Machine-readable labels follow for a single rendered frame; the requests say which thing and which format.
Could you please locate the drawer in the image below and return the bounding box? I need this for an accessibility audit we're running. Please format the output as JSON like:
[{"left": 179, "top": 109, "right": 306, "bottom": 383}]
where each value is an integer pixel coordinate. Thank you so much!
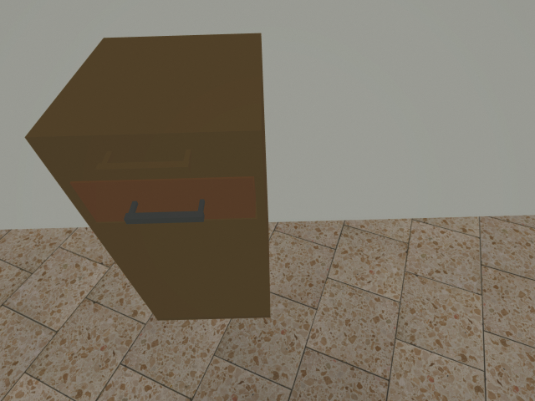
[{"left": 70, "top": 176, "right": 256, "bottom": 222}]

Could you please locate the cabinet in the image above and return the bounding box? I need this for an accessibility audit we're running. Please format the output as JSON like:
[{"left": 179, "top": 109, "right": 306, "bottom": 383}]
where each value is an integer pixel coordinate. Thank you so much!
[{"left": 25, "top": 33, "right": 271, "bottom": 321}]

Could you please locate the handle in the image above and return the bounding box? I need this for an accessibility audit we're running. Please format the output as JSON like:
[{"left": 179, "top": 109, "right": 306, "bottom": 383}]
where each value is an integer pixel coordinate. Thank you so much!
[
  {"left": 124, "top": 199, "right": 205, "bottom": 224},
  {"left": 95, "top": 160, "right": 191, "bottom": 176}
]

